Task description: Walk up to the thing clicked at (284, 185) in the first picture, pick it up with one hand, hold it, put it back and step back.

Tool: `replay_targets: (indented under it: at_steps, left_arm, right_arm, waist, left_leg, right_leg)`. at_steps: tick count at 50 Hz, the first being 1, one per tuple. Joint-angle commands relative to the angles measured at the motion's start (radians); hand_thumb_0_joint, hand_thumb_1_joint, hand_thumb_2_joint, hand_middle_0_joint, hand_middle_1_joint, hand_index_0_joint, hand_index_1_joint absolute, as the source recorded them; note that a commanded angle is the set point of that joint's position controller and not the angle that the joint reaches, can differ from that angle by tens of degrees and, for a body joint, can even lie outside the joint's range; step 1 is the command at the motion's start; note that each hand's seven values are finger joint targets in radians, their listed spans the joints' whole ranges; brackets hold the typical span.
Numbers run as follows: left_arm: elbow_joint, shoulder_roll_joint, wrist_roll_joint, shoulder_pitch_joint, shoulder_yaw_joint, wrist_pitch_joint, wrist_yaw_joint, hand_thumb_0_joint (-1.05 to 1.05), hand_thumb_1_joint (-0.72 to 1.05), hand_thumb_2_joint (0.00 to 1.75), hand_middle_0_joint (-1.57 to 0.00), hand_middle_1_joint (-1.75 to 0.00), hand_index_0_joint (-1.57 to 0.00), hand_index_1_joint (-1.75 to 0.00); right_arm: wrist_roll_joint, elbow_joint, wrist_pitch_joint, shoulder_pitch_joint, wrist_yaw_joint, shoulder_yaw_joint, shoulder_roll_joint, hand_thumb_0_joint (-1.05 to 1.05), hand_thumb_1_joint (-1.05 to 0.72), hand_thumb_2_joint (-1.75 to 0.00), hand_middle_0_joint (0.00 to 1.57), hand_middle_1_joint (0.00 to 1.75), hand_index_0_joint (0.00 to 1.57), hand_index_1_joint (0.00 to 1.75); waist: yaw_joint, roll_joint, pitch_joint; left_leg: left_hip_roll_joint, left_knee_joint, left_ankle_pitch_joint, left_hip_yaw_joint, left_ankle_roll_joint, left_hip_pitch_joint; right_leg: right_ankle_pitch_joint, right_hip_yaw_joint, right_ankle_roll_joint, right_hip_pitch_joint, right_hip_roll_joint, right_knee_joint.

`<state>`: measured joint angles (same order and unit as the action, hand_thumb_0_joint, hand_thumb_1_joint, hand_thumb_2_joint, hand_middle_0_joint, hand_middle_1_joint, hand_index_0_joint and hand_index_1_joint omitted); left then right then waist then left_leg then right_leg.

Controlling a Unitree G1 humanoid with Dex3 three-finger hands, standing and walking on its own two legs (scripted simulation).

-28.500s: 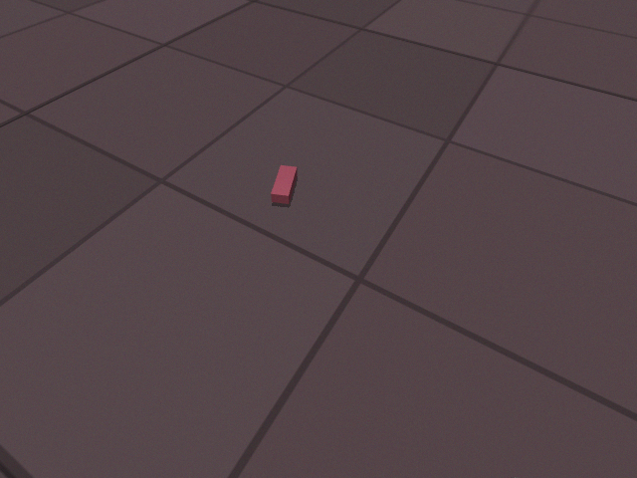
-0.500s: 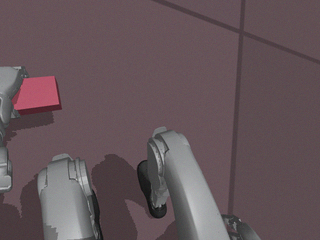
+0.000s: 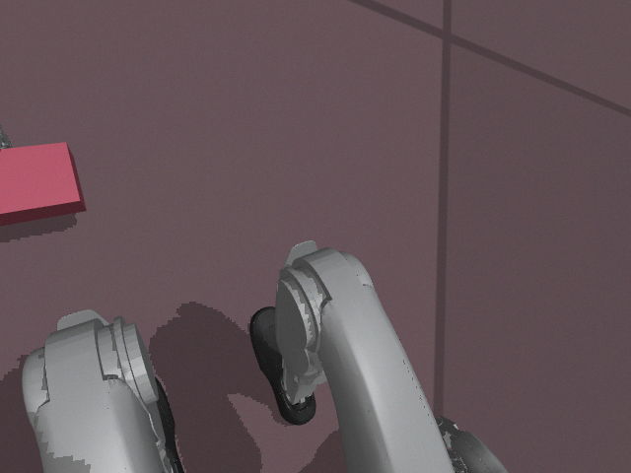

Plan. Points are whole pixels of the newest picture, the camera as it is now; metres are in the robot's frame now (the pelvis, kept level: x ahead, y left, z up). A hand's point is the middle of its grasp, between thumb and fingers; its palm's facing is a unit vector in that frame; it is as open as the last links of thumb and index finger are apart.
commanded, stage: rest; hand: left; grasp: from above
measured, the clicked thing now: out of the picture +0.49 +0.25 -0.26
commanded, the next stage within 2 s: open in 0.82 s
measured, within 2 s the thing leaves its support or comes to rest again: rests again in 0.44 s
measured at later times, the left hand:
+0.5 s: hand out of the picture +0.48 +0.26 -0.26, palm faces -0.48 -0.06 -0.88, open 10.8 cm
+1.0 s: hand out of the picture +0.48 +0.26 -0.26, palm faces -0.47 -0.07 -0.88, open 10.9 cm
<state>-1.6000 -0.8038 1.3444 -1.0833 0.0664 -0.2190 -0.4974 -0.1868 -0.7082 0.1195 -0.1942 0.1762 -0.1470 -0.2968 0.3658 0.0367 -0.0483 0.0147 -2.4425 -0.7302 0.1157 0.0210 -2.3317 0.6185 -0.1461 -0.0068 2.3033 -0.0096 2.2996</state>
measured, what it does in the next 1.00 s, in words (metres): stands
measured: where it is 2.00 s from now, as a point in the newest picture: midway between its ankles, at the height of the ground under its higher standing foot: (228, 421)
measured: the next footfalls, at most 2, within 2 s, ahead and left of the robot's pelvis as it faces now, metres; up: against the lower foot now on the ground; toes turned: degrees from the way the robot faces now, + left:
none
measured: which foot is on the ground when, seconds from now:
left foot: down 0.00-1.00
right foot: down 0.00-1.00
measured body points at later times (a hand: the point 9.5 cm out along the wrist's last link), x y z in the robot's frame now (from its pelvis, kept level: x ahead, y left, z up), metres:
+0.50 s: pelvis +0.00 +0.00 -0.01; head +0.29 +0.09 +0.32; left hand +0.50 +0.26 -0.21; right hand +0.00 -0.27 -0.07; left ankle +0.06 +0.11 -0.29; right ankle +0.11 -0.11 -0.29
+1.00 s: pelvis -0.01 +0.01 -0.02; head +0.28 +0.10 +0.31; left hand +0.50 +0.26 -0.21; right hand -0.01 -0.25 -0.06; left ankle +0.06 +0.11 -0.29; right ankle +0.11 -0.11 -0.29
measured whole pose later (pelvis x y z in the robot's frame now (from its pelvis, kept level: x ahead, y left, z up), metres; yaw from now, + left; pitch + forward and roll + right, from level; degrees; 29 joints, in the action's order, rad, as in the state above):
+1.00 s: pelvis -0.01 +0.01 -0.02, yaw -4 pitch +29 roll -14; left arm -1.76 -1.01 1.38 -1.14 0.09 -0.26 -0.59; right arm -0.23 -0.63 0.23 -0.18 0.23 -0.29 -0.36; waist 0.44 0.12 -0.17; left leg 0.00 -2.53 -0.72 0.19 0.03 -2.34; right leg 0.57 -0.21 0.01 2.28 -0.03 2.31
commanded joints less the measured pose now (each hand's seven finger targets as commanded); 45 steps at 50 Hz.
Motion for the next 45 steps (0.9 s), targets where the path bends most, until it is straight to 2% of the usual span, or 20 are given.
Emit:
replay_targets:
  at_steps: [1, 3, 4, 6, 7, 8, 11, 12, 13, 16, 17, 18, 19, 21, 23, 28, 32, 33, 34, 45]
  left_arm:
    - [0.176, -0.266, -0.017, -0.396, 0.036, 0.002, -0.07, 0.0, 0.62, 0.88, -1.01, -0.64, -1.0, -0.66]
    - [0.168, -0.27, -0.012, -0.4, 0.032, -0.004, -0.071, 0.0, 0.62, 0.89, -1.01, -0.64, -1.0, -0.66]
    - [0.197, -0.32, -0.012, -0.407, 0.074, -0.01, -0.08, 0.0, 0.62, 0.87, -1.0, -0.66, -1.0, -0.67]
    - [0.167, -0.32, -0.006, -0.379, 0.069, -0.012, -0.086, 0.0, 0.62, 0.88, -1.01, -0.66, -1.0, -0.67]
    - [0.13, -0.355, 0.006, -0.332, 0.112, -0.009, -0.092, 0.0, 0.62, 0.88, -1.0, -0.66, -1.0, -0.67]
    - [0.146, -0.361, 0.009, -0.349, 0.112, -0.013, -0.09, 0.0, 0.63, 0.88, -1.01, -0.66, -1.0, -0.67]
    - [0.132, -0.343, 0.008, -0.355, 0.097, -0.016, -0.088, 0.0, 0.64, 0.85, -1.0, -0.67, -1.01, -0.67]
    - [0.103, -0.252, -0.004, -0.367, 0.019, -0.014, -0.083, 0.0, 0.64, 0.82, -1.0, -0.67, -1.01, -0.66]
    - [0.117, -0.279, -0.012, -0.38, 0.022, -0.018, -0.081, 0.0, 0.64, 0.82, -1.0, -0.68, -1.01, -0.67]
    - [0.126, -0.376, -0.013, -0.334, 0.072, -0.016, -0.092, 0.0, 0.65, 0.82, -1.0, -0.68, -1.01, -0.67]
    - [0.14, -0.354, -0.007, -0.34, 0.048, -0.016, -0.092, 0.0, 0.67, 0.82, -1.01, -0.68, -1.02, -0.67]
    - [0.097, -0.4, -0.001, -0.328, 0.098, -0.011, -0.102, 0.0, 0.67, 0.83, -1.03, -0.67, -1.03, -0.66]
    - [0.121, -0.36, 0.002, -0.351, 0.073, -0.014, -0.098, 0.0, 0.69, 0.82, -1.03, -0.67, -1.04, -0.66]
    - [0.109, -0.384, 0.005, -0.354, 0.092, -0.019, -0.109, 0.0, 0.68, 0.84, -1.03, -0.66, -1.03, -0.66]
    - [0.121, -0.327, 0.001, -0.391, 0.037, -0.026, -0.108, 0.0, 0.66, 0.79, -1.0, -0.69, -1.02, -0.67]
    - [0.092, -0.42, 0.021, -0.357, 0.085, -0.026, -0.133, 0.0, 0.68, 0.82, -1.01, -0.68, -1.02, -0.66]
    - [0.049, -0.385, 0.02, -0.375, 0.067, -0.026, -0.143, 0.0, 0.67, 0.82, -1.0, -0.69, -1.02, -0.67]
    - [0.055, -0.413, 0.016, -0.37, 0.077, -0.025, -0.147, 0.0, 0.66, 0.82, -0.99, -0.7, -1.01, -0.68]
    - [0.035, -0.402, 0.018, -0.366, 0.071, -0.022, -0.145, 0.0, 0.66, 0.84, -1.0, -0.69, -1.01, -0.68]
    - [-0.001, -0.404, 0.013, -0.361, 0.03, -0.021, -0.145, 0.0, 0.64, 0.77, -0.97, -0.68, -0.99, -0.66]
  right_arm:
    - [0.0, -0.025, 0.01, -0.252, -0.003, 0.076, -0.294, 0.0, -0.9, -0.9, 0.2, 0.3, 0.2, 0.3]
    - [-0.003, -0.015, 0.017, -0.25, 0.004, 0.067, -0.304, 0.0, -0.9, -0.9, 0.2, 0.3, 0.2, 0.3]
    - [-0.005, 0.01, 0.024, -0.235, 0.005, 0.071, -0.318, 0.0, -0.89, -0.89, 0.2, 0.3, 0.2, 0.3]
    - [-0.007, 0.017, 0.029, -0.224, 0.007, 0.06, -0.319, 0.0, -0.9, -0.9, 0.2, 0.3, 0.2, 0.3]
    - [-0.012, 0.008, 0.027, -0.25, 0.006, 0.068, -0.336, 0.0, -0.9, -0.9, 0.2, 0.3, 0.2, 0.3]
    - [-0.013, 0.011, 0.028, -0.257, 0.007, 0.067, -0.34, 0.0, -0.9, -0.9, 0.2, 0.3, 0.2, 0.3]
    - [-0.02, 0.021, 0.037, -0.238, 0.012, 0.059, -0.337, 0.0, -0.9, -0.9, 0.2, 0.3, 0.2, 0.3]
    - [-0.018, 0.029, 0.043, -0.219, 0.016, 0.041, -0.317, 0.0, -0.9, -0.9, 0.2, 0.3, 0.2, 0.3]
    - [-0.02, 0.031, 0.051, -0.205, 0.022, 0.036, -0.322, 0.0, -0.9, -0.9, 0.2, 0.3, 0.2, 0.3]
    - [-0.012, 0.022, 0.053, -0.231, 0.017, 0.043, -0.354, 0.0, -0.9, -0.9, 0.2, 0.3, 0.2, 0.3]
    - [-0.014, 0.026, 0.053, -0.227, 0.019, 0.037, -0.344, 0.0, -0.9, -0.9, 0.2, 0.3, 0.2, 0.3]
    - [-0.021, 0.008, 0.05, -0.247, 0.019, 0.04, -0.358, 0.0, -0.9, -0.9, 0.2, 0.3, 0.2, 0.3]
    - [-0.021, 0.023, 0.051, -0.251, 0.023, 0.038, -0.362, 0.0, -0.9, -0.9, 0.2, 0.3, 0.2, 0.3]
    - [-0.027, 0.023, 0.051, -0.234, 0.023, 0.033, -0.365, 0.0, -0.9, -0.9, 0.2, 0.3, 0.2, 0.3]
    - [-0.027, 0.036, 0.06, -0.203, 0.027, 0.022, -0.357, 0.0, -0.9, -0.9, 0.2, 0.3, 0.2, 0.3]
    - [-0.036, 0.023, 0.069, -0.226, 0.036, 0.01, -0.374, 0.0, -0.9, -0.9, 0.2, 0.3, 0.2, 0.3]
    - [-0.04, 0.032, 0.079, -0.212, 0.041, 0.005, -0.391, 0.0, -0.9, -0.9, 0.2, 0.3, 0.2, 0.3]
    - [-0.037, 0.03, 0.08, -0.205, 0.042, 0.0, -0.38, 0.0, -0.9, -0.9, 0.2, 0.3, 0.2, 0.3]
    - [-0.041, 0.036, 0.085, -0.206, 0.044, -0.002, -0.394, 0.0, -0.9, -0.9, 0.2, 0.3, 0.2, 0.3]
    - [-0.037, 0.053, 0.107, -0.194, 0.05, -0.03, -0.401, 0.0, -0.9, -0.9, 0.2, 0.3, 0.2, 0.3]
  waist:
    - [0.036, -0.464, 0.743]
    - [0.053, -0.467, 0.718]
    - [0.049, -0.463, 0.735]
    - [0.04, -0.465, 0.723]
    - [0.048, -0.461, 0.726]
    - [0.053, -0.472, 0.715]
    - [0.06, -0.469, 0.688]
    - [0.068, -0.455, 0.668]
    - [0.08, -0.461, 0.675]
    - [0.049, -0.485, 0.715]
    - [0.049, -0.5, 0.72]
    - [0.068, -0.47, 0.697]
    - [0.085, -0.474, 0.672]
    - [0.085, -0.484, 0.654]
    - [0.098, -0.486, 0.641]
    - [0.103, -0.511, 0.638]
    - [0.129, -0.483, 0.565]
    - [0.108, -0.482, 0.583]
    - [0.124, -0.469, 0.556]
    - [0.136, -0.436, 0.53]
  left_leg:
    - [-0.001, 0.245, 0.282, -0.031, -0.004, 0.548]
    - [-0.003, 0.229, 0.282, -0.031, -0.003, 0.54]
    - [-0.004, 0.226, 0.301, -0.028, -0.005, 0.54]
    - [-0.002, 0.218, 0.287, -0.033, -0.002, 0.513]
    - [-0.004, 0.223, 0.309, -0.024, -0.009, 0.533]
    - [-0.005, 0.213, 0.312, -0.028, -0.009, 0.525]
    - [-0.005, 0.199, 0.276, -0.035, 0.0, 0.487]
    - [-0.003, 0.201, 0.247, -0.032, 0.001, 0.478]
    - [-0.01, 0.193, 0.241, -0.03, 0.005, 0.475]
    - [-0.01, 0.208, 0.285, -0.019, -0.005, 0.503]
    - [-0.014, 0.201, 0.298, -0.02, -0.006, 0.518]
    - [-0.015, 0.188, 0.309, -0.018, -0.004, 0.497]
    - [-0.014, 0.187, 0.319, -0.016, -0.008, 0.497]
    - [-0.016, 0.183, 0.3, -0.01, -0.007, 0.496]
    - [-0.019, 0.186, 0.279, 0.001, -0.01, 0.512]
    - [-0.025, 0.186, 0.296, 0.01, -0.011, 0.533]
    - [-0.024, 0.183, 0.248, 0.016, -0.007, 0.486]
    - [-0.026, 0.192, 0.237, 0.011, -0.002, 0.474]
    - [-0.025, 0.175, 0.238, 0.013, -0.003, 0.473]
    - [-0.033, 0.176, 0.209, 0.03, 0.002, 0.444]
  right_leg:
    - [-0.252, -0.043, -0.033, -0.395, -0.034, -0.176]
    - [-0.255, -0.045, -0.032, -0.398, -0.035, -0.169]
    - [-0.273, -0.05, -0.031, -0.413, -0.034, -0.168]
    - [-0.258, -0.05, -0.036, -0.427, -0.038, -0.171]
    - [-0.271, -0.058, -0.034, -0.429, -0.034, -0.168]
    - [-0.272, -0.058, -0.036, -0.425, -0.037, -0.164]
    - [-0.253, -0.061, -0.035, -0.442, -0.044, -0.179]
    - [-0.23, -0.063, -0.035, -0.426, -0.045, -0.183]
    - [-0.238, -0.064, -0.028, -0.449, -0.051, -0.178]
    - [-0.262, -0.073, -0.03, -0.471, -0.049, -0.166]
    - [-0.275, -0.071, -0.031, -0.475, -0.053, -0.164]
    - [-0.289, -0.077, -0.029, -0.482, -0.051, -0.163]
    - [-0.294, -0.08, -0.03, -0.458, -0.05, -0.156]
    - [-0.275, -0.085, -0.034, -0.442, -0.052, -0.163]
    - [-0.262, -0.088, -0.035, -0.419, -0.055, -0.16]
    - [-0.283, -0.094, -0.026, -0.438, -0.053, -0.147]
    - [-0.249, -0.101, -0.026, -0.403, -0.052, -0.157]
    - [-0.246, -0.098, -0.024, -0.434, -0.061, -0.163]
    - [-0.246, -0.1, -0.023, -0.405, -0.053, -0.158]
    - [-0.232, -0.108, -0.016, -0.423, -0.063, -0.164]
